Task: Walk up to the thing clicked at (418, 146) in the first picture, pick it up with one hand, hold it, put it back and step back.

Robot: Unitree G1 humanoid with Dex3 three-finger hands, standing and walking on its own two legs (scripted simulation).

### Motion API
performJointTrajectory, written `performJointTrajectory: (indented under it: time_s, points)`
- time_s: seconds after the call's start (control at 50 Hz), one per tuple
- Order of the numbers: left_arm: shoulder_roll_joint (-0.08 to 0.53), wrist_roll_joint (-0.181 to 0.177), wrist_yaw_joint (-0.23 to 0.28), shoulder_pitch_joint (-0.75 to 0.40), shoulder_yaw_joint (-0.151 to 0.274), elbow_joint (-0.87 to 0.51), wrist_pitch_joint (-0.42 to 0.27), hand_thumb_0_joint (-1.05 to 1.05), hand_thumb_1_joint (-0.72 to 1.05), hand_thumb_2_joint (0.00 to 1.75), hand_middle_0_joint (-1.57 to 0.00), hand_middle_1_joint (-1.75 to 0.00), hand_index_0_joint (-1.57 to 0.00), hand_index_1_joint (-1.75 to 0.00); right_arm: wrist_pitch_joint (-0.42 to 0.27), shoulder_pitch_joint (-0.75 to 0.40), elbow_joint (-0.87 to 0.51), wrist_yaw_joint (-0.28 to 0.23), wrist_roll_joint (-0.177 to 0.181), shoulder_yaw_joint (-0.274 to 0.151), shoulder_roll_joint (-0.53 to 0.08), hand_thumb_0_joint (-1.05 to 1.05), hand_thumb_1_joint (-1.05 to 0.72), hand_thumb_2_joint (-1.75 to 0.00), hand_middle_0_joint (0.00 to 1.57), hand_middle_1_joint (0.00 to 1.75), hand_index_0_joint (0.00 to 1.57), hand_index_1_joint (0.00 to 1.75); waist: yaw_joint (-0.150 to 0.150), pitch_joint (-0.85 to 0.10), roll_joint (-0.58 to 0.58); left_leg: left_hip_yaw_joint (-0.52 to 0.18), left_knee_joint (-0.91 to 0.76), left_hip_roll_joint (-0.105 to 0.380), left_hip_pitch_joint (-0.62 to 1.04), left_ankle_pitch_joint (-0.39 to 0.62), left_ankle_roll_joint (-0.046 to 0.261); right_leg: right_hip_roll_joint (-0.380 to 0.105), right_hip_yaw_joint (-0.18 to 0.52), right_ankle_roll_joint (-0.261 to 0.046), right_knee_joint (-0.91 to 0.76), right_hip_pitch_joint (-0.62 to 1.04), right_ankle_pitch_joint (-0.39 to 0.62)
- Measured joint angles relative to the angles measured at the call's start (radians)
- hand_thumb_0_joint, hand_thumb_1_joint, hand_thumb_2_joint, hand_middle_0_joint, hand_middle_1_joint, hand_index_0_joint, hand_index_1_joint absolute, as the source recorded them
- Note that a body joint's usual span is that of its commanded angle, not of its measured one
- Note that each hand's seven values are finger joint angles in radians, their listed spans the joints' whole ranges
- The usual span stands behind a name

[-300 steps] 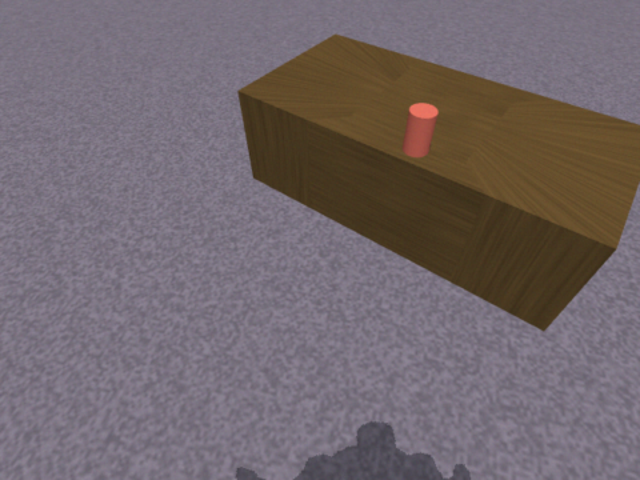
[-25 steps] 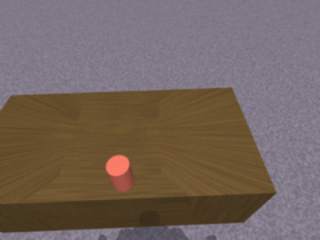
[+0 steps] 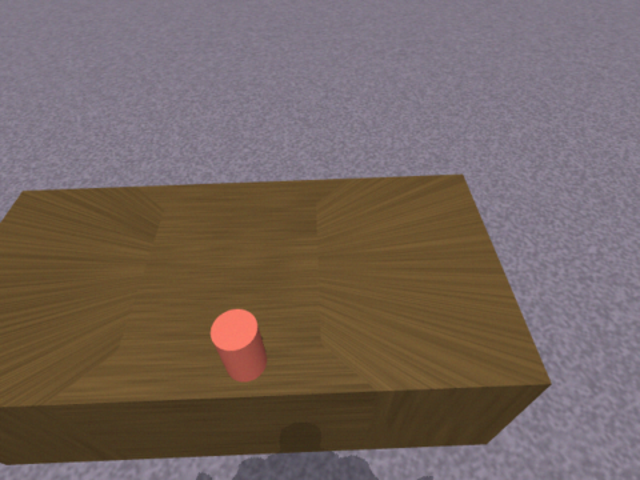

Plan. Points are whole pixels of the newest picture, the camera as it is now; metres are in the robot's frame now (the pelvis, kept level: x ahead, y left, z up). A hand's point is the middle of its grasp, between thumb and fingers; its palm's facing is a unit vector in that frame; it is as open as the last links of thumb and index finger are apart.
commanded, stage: stand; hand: left
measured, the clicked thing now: (240, 346) +0.43 +0.18 -0.26
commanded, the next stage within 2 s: go down in 0.82 s
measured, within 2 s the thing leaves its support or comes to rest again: neither
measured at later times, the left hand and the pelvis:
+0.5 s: hand out of the picture +0.08 +0.25 -0.15, palm faces -0.02 -0.94 -0.35, open 7.3 cm; pelvis +0.00 +0.00 +0.00, yaw +0 degrees
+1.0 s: hand out of the picture +0.11 +0.25 -0.15, palm faces +0.02 -0.94 -0.34, open 7.7 cm; pelvis +0.00 +0.00 +0.00, yaw +0 degrees
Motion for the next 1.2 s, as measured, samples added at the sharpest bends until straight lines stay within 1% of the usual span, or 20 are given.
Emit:
performJointTrajectory:
  time_s: [0.94, 0.96, 1.0, 1.04, 1.08, 1.12, 1.16, 1.2]
  points:
    - [-0.002, 0.000, 0.001, -0.003, 0.002, -0.006, -0.003, 0.00, 0.91, 0.89, -0.20, -0.30, -0.21, -0.30, -0.001, -0.006, -0.013, -0.003, 0.001, 0.003, 0.000, 0.01, -0.90, -0.89, 0.20, 0.30, 0.20, 0.30, 0.001, 0.001, 0.002, -0.001, -0.008, 0.001, 0.011, -0.007, 0.000, 0.001, -0.001, 0.002, -0.001, 0.008, -0.011]
    - [-0.004, -0.016, 0.006, 0.004, 0.002, -0.033, 0.003, 0.00, 0.90, 0.89, -0.19, -0.29, -0.20, -0.29, -0.003, -0.002, -0.037, -0.009, 0.023, 0.004, 0.001, 0.01, -0.89, -0.89, 0.19, 0.29, 0.20, 0.29, -0.004, -0.005, 0.002, -0.004, 0.013, 0.000, -0.014, -0.014, 0.002, -0.001, -0.003, 0.002, 0.014, -0.013, -0.016]
    - [-0.014, -0.046, 0.020, -0.001, 0.004, -0.119, 0.000, 0.01, 0.87, 0.85, -0.17, -0.26, -0.18, -0.26, -0.042, -0.008, -0.120, -0.027, 0.061, 0.001, 0.008, 0.01, -0.86, -0.85, 0.17, 0.26, 0.17, 0.26, -0.010, 0.017, 0.003, -0.007, 0.074, -0.004, -0.066, -0.034, 0.005, -0.007, -0.005, 0.003, 0.062, -0.058, -0.030]
    - [-0.024, -0.051, 0.023, -0.043, 0.020, -0.142, 0.002, 0.01, 0.80, 0.79, -0.14, -0.21, -0.15, -0.21, -0.078, -0.048, -0.157, -0.038, 0.077, -0.021, 0.019, 0.01, -0.80, -0.79, 0.14, 0.22, 0.15, 0.21, -0.013, 0.025, 0.006, -0.006, 0.137, -0.006, -0.135, -0.053, 0.006, -0.011, -0.002, 0.004, 0.111, -0.121, -0.041]
    - [-0.027, -0.046, 0.025, -0.096, 0.036, -0.152, 0.032, 0.01, 0.72, 0.70, -0.11, -0.16, -0.12, -0.17, -0.094, -0.097, -0.179, -0.047, 0.076, -0.050, 0.029, 0.01, -0.71, -0.70, 0.11, 0.18, 0.12, 0.17, -0.013, 0.020, 0.008, -0.005, 0.201, -0.009, -0.209, -0.072, 0.008, -0.015, 0.001, 0.005, 0.165, -0.193, -0.052]
    - [-0.034, -0.029, 0.018, -0.125, 0.061, -0.183, 0.062, 0.01, 0.61, 0.60, -0.10, -0.12, -0.10, -0.13, -0.105, -0.119, -0.217, -0.047, 0.064, -0.086, 0.038, 0.01, -0.60, -0.60, 0.10, 0.14, 0.10, 0.14, -0.011, -0.001, 0.010, -0.007, 0.249, -0.013, -0.270, -0.087, 0.011, -0.020, 0.001, 0.007, 0.207, -0.251, -0.064]
    - [-0.039, -0.018, 0.008, -0.118, 0.077, -0.238, 0.099, 0.00, 0.51, 0.49, -0.08, -0.09, -0.09, -0.10, -0.111, -0.108, -0.265, -0.045, 0.060, -0.108, 0.045, 0.01, -0.48, -0.50, 0.08, 0.12, 0.09, 0.11, -0.010, -0.018, 0.012, -0.008, 0.268, -0.018, -0.297, -0.093, 0.016, -0.025, 0.001, 0.010, 0.225, -0.276, -0.070]
    - [-0.041, -0.010, -0.007, -0.089, 0.080, -0.301, 0.146, 0.00, 0.40, 0.40, -0.08, -0.07, -0.08, -0.08, -0.107, -0.080, -0.310, -0.041, 0.060, -0.118, 0.048, 0.01, -0.35, -0.41, 0.07, 0.10, 0.08, 0.10, -0.012, -0.036, 0.014, -0.010, 0.264, -0.022, -0.299, -0.092, 0.020, -0.030, -0.001, 0.013, 0.222, -0.278, -0.071]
